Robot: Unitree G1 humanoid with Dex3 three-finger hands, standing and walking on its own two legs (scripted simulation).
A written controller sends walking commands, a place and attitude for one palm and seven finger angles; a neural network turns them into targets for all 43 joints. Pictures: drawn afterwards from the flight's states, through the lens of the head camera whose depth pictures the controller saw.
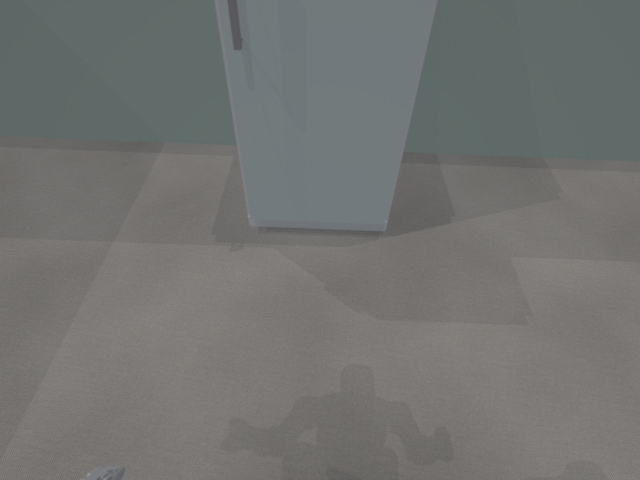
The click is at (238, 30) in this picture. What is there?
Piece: fridge door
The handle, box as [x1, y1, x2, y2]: [227, 0, 242, 49]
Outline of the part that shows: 227,0 234,49 240,49 242,38 239,32 236,0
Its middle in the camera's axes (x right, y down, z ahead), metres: -0.22 -0.66 +0.93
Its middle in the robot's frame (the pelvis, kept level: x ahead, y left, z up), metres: +1.15 +0.29 +0.22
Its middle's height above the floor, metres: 0.99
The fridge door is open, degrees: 0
